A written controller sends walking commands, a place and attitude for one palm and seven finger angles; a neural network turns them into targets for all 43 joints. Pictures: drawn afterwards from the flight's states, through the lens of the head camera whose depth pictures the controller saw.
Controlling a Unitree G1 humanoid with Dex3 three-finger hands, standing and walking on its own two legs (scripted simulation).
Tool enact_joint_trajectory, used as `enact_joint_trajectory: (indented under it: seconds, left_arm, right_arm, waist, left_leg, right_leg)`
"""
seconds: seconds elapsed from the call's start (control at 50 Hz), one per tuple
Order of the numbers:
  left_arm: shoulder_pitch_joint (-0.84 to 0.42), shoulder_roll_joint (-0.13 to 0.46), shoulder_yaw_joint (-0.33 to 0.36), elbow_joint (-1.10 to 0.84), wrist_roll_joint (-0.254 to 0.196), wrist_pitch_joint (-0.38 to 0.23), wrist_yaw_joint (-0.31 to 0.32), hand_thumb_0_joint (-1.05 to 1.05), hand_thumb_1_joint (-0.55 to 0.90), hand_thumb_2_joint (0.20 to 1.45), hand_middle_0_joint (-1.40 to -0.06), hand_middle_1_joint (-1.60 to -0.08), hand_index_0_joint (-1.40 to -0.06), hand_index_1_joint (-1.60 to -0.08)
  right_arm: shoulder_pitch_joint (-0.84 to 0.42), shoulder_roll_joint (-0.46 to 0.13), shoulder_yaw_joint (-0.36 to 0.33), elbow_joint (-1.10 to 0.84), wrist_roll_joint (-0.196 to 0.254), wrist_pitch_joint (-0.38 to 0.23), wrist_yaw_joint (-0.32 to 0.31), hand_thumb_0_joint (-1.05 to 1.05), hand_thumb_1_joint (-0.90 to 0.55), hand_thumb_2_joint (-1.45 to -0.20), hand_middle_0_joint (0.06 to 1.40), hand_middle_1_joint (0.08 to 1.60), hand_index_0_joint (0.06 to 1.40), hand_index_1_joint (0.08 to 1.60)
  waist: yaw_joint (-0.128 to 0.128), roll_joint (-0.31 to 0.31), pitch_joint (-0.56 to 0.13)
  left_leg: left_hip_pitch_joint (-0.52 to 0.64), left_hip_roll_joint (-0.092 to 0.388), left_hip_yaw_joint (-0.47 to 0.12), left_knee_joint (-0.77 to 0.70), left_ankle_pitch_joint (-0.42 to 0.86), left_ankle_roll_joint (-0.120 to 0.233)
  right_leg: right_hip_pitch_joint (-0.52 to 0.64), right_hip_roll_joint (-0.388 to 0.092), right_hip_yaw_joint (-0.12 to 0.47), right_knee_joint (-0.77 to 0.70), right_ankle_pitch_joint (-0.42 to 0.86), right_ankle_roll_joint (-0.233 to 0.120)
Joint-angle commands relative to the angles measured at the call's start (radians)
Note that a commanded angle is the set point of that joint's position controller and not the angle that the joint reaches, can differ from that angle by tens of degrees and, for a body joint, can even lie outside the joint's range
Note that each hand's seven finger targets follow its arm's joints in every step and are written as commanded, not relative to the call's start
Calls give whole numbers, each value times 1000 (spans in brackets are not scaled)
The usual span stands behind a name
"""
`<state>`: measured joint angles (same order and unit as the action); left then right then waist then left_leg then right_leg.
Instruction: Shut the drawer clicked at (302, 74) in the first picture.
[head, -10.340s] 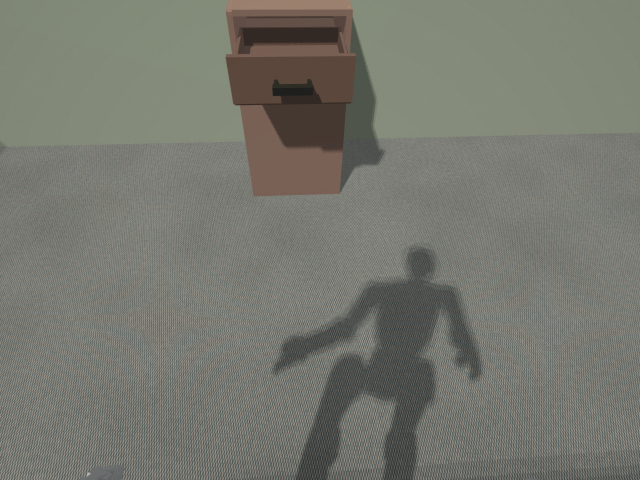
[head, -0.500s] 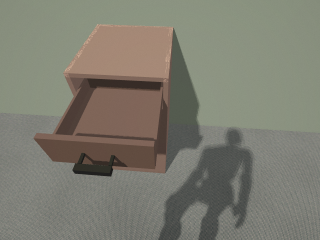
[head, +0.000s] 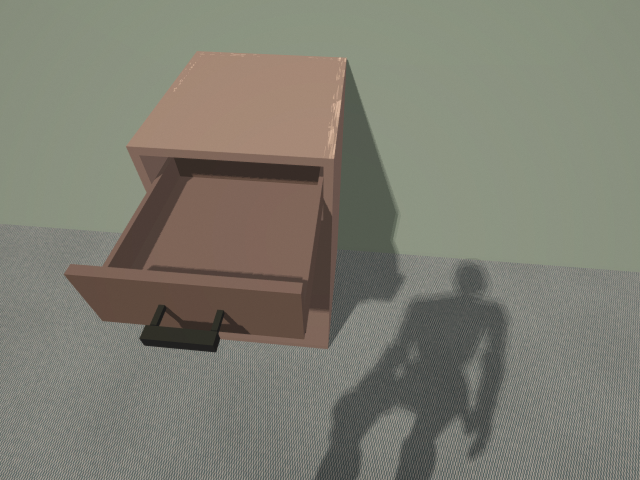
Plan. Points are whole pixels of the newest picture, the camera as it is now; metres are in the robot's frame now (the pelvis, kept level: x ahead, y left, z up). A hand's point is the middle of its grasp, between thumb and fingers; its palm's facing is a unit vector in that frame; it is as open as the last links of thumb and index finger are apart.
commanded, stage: look again from close up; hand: left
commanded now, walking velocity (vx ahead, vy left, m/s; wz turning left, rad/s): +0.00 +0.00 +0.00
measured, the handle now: (185, 326) +0.34 +0.24 -0.07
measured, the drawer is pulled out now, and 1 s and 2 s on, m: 0.29 0.29 0.29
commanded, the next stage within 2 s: shuffle to correct the standing spot in 0.10 s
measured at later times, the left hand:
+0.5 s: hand out of the picture -0.03 +0.16 -0.18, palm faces +0.11 -0.98 -0.16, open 7.3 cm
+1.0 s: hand out of the picture +0.06 +0.19 -0.18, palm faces +0.02 -0.97 -0.23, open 7.3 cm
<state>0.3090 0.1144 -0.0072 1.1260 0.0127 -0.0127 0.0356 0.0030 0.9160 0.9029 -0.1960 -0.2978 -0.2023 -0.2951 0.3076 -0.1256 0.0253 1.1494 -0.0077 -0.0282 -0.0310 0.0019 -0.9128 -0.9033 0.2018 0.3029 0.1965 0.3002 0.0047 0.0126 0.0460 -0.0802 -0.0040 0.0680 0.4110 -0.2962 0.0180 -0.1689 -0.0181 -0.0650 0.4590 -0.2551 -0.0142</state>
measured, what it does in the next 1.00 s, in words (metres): stands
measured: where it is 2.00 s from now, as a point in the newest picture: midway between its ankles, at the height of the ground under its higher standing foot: outside the picture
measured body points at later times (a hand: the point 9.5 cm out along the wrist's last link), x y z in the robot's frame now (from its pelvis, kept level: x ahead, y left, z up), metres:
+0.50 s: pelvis +0.02 +0.01 -0.01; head +0.03 +0.01 +0.44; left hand -0.03 +0.21 -0.17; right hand -0.03 -0.21 -0.16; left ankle -0.04 +0.10 -0.74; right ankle +0.00 -0.11 -0.74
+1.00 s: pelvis +0.02 +0.01 -0.01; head +0.05 +0.01 +0.44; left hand +0.06 +0.24 -0.16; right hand +0.03 -0.21 -0.17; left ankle -0.03 +0.11 -0.74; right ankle +0.01 -0.09 -0.74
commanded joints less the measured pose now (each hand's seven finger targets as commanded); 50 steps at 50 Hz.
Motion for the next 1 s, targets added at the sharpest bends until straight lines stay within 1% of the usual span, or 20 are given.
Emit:
enact_joint_trajectory:
  seconds: [0.0,0.18,0.24,0.36,0.42,0.44,0.48,0.5,0.54,0.58,0.62,0.66,0.76,0.84,0.86,0.88,0.9,0.92,0.96,0.98]
  left_arm:
    - [77,89,11,-22,-4,-13,8,0,900,900,-200,-300,-200,-300]
    - [85,82,12,-20,-3,-14,7,0,900,900,-200,-300,-200,-300]
    - [96,98,22,-27,2,-11,5,0,900,900,-200,-300,-200,-300]
    - [139,151,63,-56,8,-6,8,0,900,900,-200,-300,-200,-300]
    - [90,136,70,-79,10,-8,6,0,900,900,-200,-300,-200,-300]
    - [67,115,64,-87,10,-6,3,0,900,900,-200,-300,-200,-300]
    - [42,63,49,-96,12,-6,-5,0,900,900,-200,-300,-200,-300]
    - [20,46,42,-103,15,-8,-4,0,900,900,-200,-300,-200,-300]
    - [27,31,34,-89,9,-9,-4,0,900,900,-200,-300,-200,-300]
    - [94,33,36,-54,-1,-14,-2,0,900,900,-200,-300,-200,-300]
    - [177,94,40,-11,-10,-27,8,0,900,900,-200,-300,-200,-300]
    - [121,107,38,-13,-12,-23,14,0,900,900,-200,-300,-200,-300]
    - [60,96,40,-62,-11,-3,19,0,900,900,-200,-300,-200,-300]
    - [38,108,46,-85,-7,6,21,0,900,900,-200,-300,-200,-300]
    - [34,105,47,-86,-6,6,22,0,900,900,-200,-300,-200,-300]
    - [115,169,48,-49,3,-13,50,0,900,900,-200,-300,-200,-300]
    - [106,180,54,-102,3,-24,45,0,900,900,-200,-300,-200,-300]
    - [59,166,38,-114,6,-32,39,0,900,900,-200,-300,-200,-300]
    - [-5,189,36,-161,8,-33,27,0,900,900,-200,-300,-200,-300]
    - [-42,187,34,-170,0,-26,23,0,900,900,-200,-300,-200,-300]
  right_arm:
    - [91,-73,-8,-8,0,-6,-9,0,-900,-900,200,300,200,300]
    - [99,-66,-8,-6,1,-5,-9,0,-900,-900,200,300,200,300]
    - [112,-72,-12,-7,-4,7,-5,0,-900,-900,200,300,200,300]
    - [116,-58,-25,-51,-15,25,7,0,-900,-900,200,300,200,300]
    - [172,-38,-23,-36,-16,11,8,0,-900,-900,200,300,200,300]
    - [213,-44,-23,-20,-16,5,7,0,-900,-900,200,300,200,300]
    - [268,-100,-27,0,-18,-11,-2,0,-900,-900,200,300,200,300]
    - [273,-114,-25,-4,-16,-12,-11,0,-900,-900,200,300,200,300]
    - [242,-101,-15,-16,-18,-14,-22,0,-900,-900,200,300,200,300]
    - [184,-109,-15,-30,-7,-18,-30,0,-900,-900,200,300,200,300]
    - [149,-96,-18,-55,8,-24,-36,0,-900,-900,200,300,200,300]
    - [140,-77,-25,-50,7,-6,-35,0,-900,-900,200,300,200,300]
    - [145,-75,-35,-42,3,-4,-37,0,-900,-900,200,300,200,300]
    - [119,-85,-42,-57,2,1,-35,0,-900,-900,200,300,200,300]
    - [112,-85,-41,-54,1,2,-34,0,-900,-900,200,300,200,300]
    - [-21,-176,-71,-143,19,4,-10,0,-900,-900,200,300,200,300]
    - [14,-107,-62,-191,5,6,2,0,-900,-900,200,300,200,300]
    - [0,-68,-57,-191,6,13,4,0,-900,-900,200,300,200,300]
    - [51,-58,-52,-184,4,22,11,0,-900,-900,200,300,200,300]
    - [75,-66,-52,-167,1,23,13,0,-900,-900,200,300,200,300]
  waist:
    - [-2,-12,61]
    - [0,-22,64]
    - [5,-15,73]
    - [22,-154,102]
    - [-13,-77,96]
    - [-27,-1,106]
    - [-33,207,72]
    - [-32,219,87]
    - [-11,116,72]
    - [30,73,3]
    - [39,17,-52]
    - [11,-89,7]
    - [5,-6,-29]
    - [3,15,-63]
    - [5,3,-60]
    - [43,-124,-42]
    - [17,-199,-82]
    - [-6,-206,-96]
    - [-41,-67,-156]
    - [-62,-29,-108]
  left_leg:
    - [-98,104,-94,-88,191,16]
    - [-104,103,-91,-90,165,15]
    - [-130,81,-75,-66,18,18]
    - [-253,27,-12,148,-94,9]
    - [-128,42,-17,46,-43,13]
    - [-84,49,-35,-14,-12,18]
    - [-33,186,-178,-94,219,84]
    - [-15,236,-223,-106,391,128]
    - [29,256,-209,-39,741,162]
    - [41,196,-131,65,990,105]
    - [-80,118,-76,111,777,19]
    - [-129,96,-64,37,471,-5]
    - [4,138,-78,-16,705,15]
    - [39,148,-86,-3,769,24]
    - [31,148,-88,-5,733,25]
    - [-91,166,-38,252,680,-2]
    - [-215,58,-51,265,94,-2]
    - [-241,59,-59,271,-148,-7]
    - [-146,33,-24,168,-89,-16]
    - [-89,43,-31,86,3,-14]
  right_leg:
    - [4,-95,98,-73,194,-31]
    - [-3,-92,101,-83,168,-33]
    - [-18,-101,125,-94,-23,-54]
    - [-47,-242,315,-251,-347,-144]
    - [-147,-208,234,-170,-241,-139]
    - [-172,-140,164,-84,-182,-118]
    - [-195,-12,-9,152,-99,-57]
    - [-239,11,-42,221,-171,-45]
    - [-237,-8,-15,228,-223,-43]
    - [-80,-28,14,66,31,-42]
    - [123,-124,120,53,603,-71]
    - [110,-163,116,90,826,-74]
    - [24,-108,97,91,537,-36]
    - [10,-96,96,85,462,-33]
    - [12,-98,96,76,441,-34]
    - [12,-125,86,-6,672,1]
    - [107,-207,208,-3,792,-59]
    - [92,-260,217,-15,791,-102]
    - [54,-233,195,-2,574,-130]
    - [-43,-196,174,-1,352,-107]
